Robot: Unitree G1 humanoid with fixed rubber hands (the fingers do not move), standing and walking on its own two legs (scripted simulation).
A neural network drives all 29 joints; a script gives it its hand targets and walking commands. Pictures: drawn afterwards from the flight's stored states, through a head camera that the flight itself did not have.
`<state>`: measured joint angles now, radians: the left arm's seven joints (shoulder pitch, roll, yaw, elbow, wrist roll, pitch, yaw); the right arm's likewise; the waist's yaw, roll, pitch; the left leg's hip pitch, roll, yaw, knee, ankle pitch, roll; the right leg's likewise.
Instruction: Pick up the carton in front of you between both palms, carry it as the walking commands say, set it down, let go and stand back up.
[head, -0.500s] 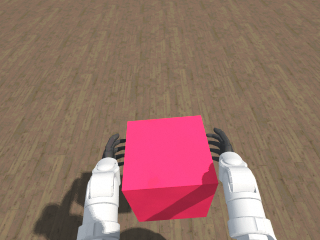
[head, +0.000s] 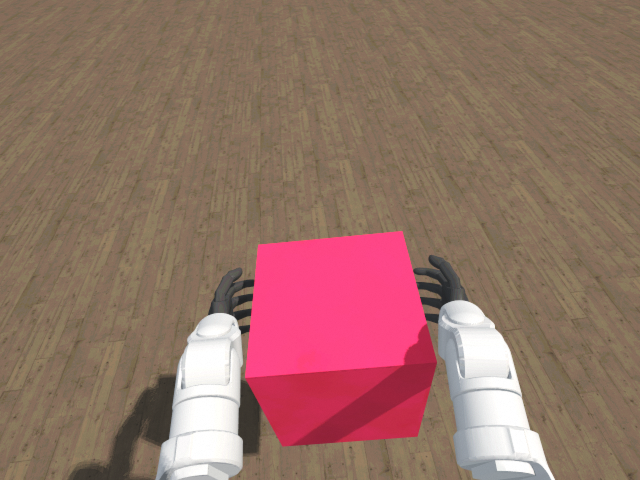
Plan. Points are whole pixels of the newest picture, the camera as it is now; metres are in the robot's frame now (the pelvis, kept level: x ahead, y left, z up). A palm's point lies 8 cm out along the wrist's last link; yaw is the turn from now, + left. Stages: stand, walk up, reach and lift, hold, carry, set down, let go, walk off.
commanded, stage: set down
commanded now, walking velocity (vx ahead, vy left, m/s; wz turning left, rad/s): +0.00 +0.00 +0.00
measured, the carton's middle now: (339, 343) +0.31 +0.00 -0.05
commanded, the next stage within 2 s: none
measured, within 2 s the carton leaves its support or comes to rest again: neither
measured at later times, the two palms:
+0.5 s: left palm (238, 350) +0.33 +0.17 -0.09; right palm (413, 322) +0.37 -0.13 -0.10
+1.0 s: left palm (257, 363) +0.38 +0.17 -0.25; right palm (400, 341) +0.43 -0.13 -0.26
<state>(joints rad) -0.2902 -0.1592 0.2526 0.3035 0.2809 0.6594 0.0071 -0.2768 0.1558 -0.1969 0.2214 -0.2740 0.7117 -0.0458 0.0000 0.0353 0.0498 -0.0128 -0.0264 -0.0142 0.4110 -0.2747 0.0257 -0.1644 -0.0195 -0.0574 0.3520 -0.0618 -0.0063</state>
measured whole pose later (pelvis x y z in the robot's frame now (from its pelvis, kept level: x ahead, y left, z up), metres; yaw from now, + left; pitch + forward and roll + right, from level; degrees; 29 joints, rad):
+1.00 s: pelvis -0.03 -0.02 -0.17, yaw +8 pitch +41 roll +4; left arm -0.79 -0.14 0.53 0.59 0.20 0.22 0.06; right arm -0.84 0.04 -0.39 0.62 -0.30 0.25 -0.02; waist 0.01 0.05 -0.17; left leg -1.56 -0.11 -0.03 1.41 -0.57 -0.02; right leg -1.71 0.04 0.06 1.34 -0.34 -0.01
